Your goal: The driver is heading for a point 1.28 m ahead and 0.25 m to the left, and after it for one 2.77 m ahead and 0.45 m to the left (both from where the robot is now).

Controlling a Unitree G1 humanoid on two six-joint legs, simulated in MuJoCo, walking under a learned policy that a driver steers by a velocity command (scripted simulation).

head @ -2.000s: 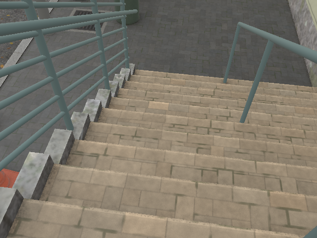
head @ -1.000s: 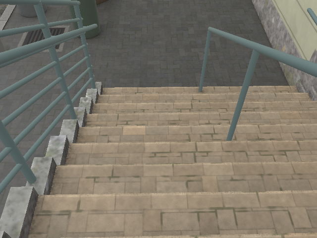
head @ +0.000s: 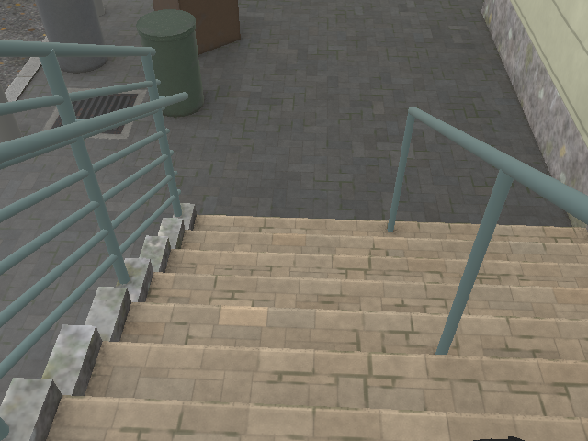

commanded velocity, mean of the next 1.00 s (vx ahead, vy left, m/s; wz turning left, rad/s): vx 0.50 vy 0.00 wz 0.22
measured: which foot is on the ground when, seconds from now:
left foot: down 0.00-0.46, up 0.48-1.00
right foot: down 0.00-0.02, up 0.04-0.44, down 0.46-1.00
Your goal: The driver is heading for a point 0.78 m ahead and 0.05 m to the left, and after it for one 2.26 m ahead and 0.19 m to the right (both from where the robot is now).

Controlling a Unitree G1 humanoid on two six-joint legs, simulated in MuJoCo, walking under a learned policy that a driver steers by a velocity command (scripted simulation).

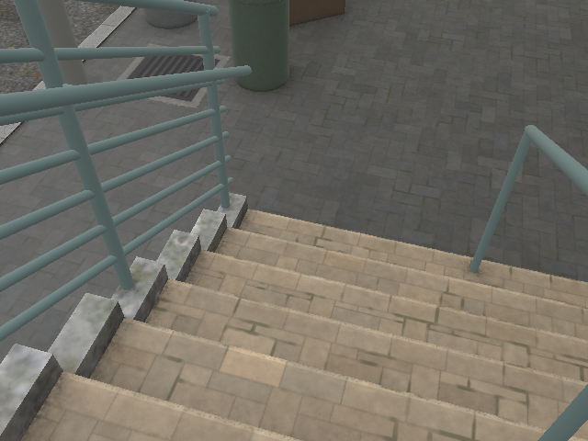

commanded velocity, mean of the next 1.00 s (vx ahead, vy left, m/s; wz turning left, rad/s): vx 0.50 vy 0.00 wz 0.26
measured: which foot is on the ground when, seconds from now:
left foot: up 0.00-0.08, down 0.10-0.50, up 0.52-1.00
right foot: down 0.00-0.08, up 0.10-0.46, down 0.48-1.00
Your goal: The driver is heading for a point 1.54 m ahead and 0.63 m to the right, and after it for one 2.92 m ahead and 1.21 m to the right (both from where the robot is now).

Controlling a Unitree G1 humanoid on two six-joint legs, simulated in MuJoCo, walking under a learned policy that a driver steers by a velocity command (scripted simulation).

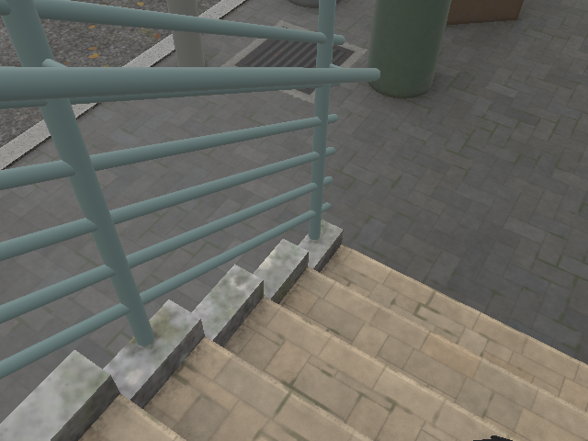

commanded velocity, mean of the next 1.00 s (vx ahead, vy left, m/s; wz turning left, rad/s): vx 0.50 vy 0.00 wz -0.51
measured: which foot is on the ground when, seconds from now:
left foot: up 0.00-0.04, down 0.06-0.64, up 0.66-1.00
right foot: down 0.00-0.08, up 0.10-0.60, down 0.62-1.00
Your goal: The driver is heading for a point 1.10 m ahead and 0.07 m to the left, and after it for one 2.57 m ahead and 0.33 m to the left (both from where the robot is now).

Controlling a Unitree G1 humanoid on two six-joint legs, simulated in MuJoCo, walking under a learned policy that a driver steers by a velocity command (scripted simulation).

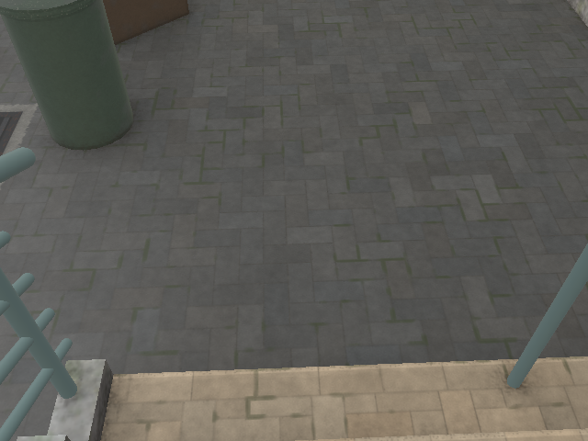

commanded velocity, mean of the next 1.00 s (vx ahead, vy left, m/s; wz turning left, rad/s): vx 0.50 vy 0.00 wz -0.11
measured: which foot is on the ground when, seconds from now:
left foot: up 0.00-0.02, down 0.04-0.68, up 0.70-1.00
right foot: down 0.00-0.06, up 0.08-0.66, down 0.68-1.00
